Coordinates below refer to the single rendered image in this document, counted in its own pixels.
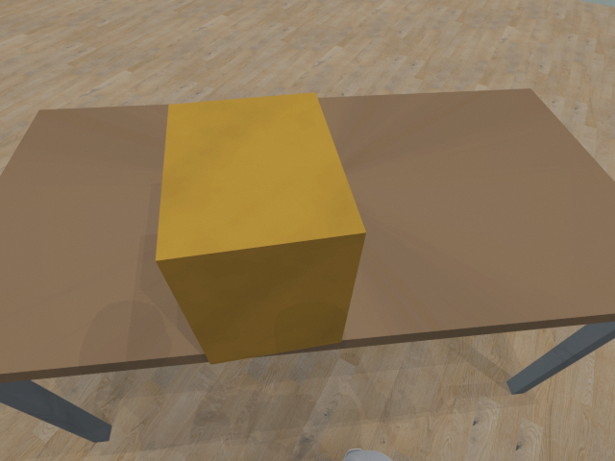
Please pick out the carton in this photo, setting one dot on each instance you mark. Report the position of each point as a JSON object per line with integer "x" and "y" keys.
{"x": 259, "y": 233}

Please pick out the table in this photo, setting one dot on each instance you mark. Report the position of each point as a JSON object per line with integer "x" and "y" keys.
{"x": 483, "y": 214}

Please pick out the robot right shin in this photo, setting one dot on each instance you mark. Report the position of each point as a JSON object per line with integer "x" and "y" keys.
{"x": 351, "y": 450}

